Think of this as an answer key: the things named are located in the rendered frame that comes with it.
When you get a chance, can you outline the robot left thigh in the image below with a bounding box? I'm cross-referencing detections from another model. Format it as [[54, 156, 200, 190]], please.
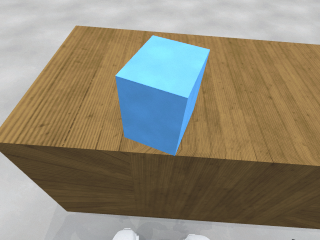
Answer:
[[112, 230, 139, 240]]

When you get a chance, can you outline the carton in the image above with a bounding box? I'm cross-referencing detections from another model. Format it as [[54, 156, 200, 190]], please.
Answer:
[[115, 35, 210, 156]]

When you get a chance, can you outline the pedestal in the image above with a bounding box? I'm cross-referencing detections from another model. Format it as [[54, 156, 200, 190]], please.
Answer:
[[0, 25, 320, 229]]

